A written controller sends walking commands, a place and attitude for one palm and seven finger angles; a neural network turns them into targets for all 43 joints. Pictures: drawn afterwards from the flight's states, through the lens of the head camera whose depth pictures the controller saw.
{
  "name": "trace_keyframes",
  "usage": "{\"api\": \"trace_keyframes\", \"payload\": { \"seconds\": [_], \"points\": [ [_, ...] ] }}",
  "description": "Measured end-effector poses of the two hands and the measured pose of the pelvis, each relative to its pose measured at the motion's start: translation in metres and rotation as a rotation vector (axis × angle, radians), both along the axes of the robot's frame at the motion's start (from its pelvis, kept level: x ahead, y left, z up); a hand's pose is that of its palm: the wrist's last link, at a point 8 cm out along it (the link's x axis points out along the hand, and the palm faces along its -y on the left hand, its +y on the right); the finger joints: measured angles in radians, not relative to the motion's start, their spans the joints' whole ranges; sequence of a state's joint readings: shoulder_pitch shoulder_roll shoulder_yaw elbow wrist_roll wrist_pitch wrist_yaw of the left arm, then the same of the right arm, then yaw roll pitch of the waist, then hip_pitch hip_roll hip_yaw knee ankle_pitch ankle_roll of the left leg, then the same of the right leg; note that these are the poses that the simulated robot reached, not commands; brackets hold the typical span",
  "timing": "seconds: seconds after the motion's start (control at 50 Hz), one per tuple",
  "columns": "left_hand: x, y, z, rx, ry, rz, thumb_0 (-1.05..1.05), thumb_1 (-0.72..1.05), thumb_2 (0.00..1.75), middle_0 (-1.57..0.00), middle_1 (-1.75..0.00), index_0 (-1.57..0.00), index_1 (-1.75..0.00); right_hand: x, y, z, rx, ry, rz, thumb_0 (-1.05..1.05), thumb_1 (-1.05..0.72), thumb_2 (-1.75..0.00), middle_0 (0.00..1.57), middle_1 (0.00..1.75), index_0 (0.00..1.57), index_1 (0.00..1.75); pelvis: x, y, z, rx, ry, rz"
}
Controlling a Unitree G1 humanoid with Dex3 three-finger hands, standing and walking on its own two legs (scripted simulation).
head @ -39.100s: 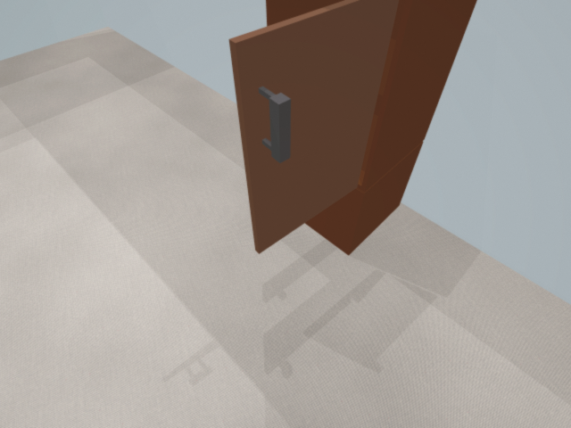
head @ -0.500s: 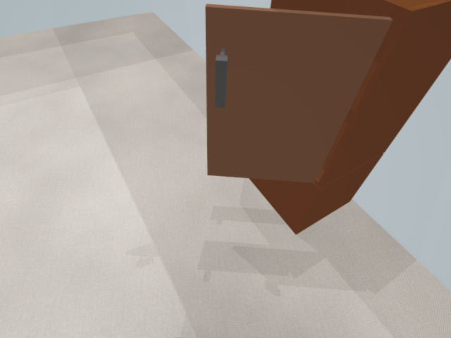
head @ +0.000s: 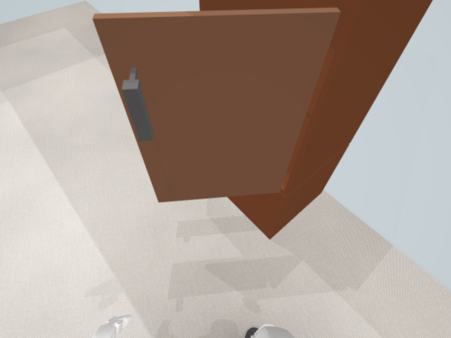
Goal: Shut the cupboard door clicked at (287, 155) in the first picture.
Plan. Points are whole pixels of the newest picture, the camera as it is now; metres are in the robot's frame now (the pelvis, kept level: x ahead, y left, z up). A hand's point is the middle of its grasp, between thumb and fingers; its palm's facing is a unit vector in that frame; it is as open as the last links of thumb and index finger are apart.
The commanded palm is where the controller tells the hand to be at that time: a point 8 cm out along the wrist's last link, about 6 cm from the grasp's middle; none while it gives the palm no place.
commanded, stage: come to a stop and stand still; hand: left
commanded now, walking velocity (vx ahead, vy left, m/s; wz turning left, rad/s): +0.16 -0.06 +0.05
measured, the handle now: (140, 105) +0.52 +0.16 +0.10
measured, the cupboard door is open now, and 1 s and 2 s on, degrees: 55 55 55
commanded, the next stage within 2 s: look again from close up in 1.10 s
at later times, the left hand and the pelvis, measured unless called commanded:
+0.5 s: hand out of the picture +0.12 +0.17 -0.18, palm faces +0.08 -0.98 -0.19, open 7.3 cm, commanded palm none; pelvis +0.09 -0.01 +0.00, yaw +0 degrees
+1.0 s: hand out of the picture +0.04 +0.15 -0.16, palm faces -0.01 -0.98 -0.18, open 7.4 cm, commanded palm none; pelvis +0.04 -0.03 +0.01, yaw -1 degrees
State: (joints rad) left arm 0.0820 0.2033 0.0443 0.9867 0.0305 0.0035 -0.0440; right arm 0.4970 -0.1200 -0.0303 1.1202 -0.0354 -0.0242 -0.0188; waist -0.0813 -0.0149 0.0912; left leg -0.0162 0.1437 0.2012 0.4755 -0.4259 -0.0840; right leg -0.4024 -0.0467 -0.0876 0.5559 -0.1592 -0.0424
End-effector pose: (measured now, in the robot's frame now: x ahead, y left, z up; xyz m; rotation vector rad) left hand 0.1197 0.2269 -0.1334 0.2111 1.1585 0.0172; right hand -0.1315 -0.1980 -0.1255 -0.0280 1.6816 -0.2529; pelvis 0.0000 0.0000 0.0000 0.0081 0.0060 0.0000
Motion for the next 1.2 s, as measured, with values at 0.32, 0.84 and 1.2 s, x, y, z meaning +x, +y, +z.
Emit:
{"api": "trace_keyframes", "payload": {
  "seconds": [0.32, 0.84, 1.2],
  "points": [
    [0.004, -0.031, 0.008, 0.037, 0.105, 0.142, -0.01, 0.93, 0.9, -0.2, -0.29, -0.2, -0.3, 0.276, -0.064, -0.001, -0.055, -0.418, 0.18, 0.0, -0.92, -0.9, 0.2, 0.3, 0.19, 0.3, 0.079, -0.03, 0.014, -0.026, -0.002, -0.001],
    [-0.035, 0.004, 0.003, 0.065, 0.118, 0.138, 0.0, 0.91, 0.9, -0.2, -0.29, -0.2, -0.3, 0.219, -0.062, 0.005, -0.093, -0.38, 0.189, 0.0, -0.91, -0.9, 0.21, 0.3, 0.2, 0.3, 0.04, -0.022, 0.011, -0.028, -0.019, 0.005],
    [-0.09, -0.042, -0.01, -0.031, 0.255, 0.151, 0.0, 0.9, 0.9, -0.2, -0.29, -0.2, -0.3, 0.097, -0.047, 0.005, -0.053, -0.114, 0.1, 0.01, -0.91, -0.9, 0.2, 0.3, 0.2, 0.3, 0.036, -0.025, 0.013, 0.001, -0.028, 0.003]
  ]
}}
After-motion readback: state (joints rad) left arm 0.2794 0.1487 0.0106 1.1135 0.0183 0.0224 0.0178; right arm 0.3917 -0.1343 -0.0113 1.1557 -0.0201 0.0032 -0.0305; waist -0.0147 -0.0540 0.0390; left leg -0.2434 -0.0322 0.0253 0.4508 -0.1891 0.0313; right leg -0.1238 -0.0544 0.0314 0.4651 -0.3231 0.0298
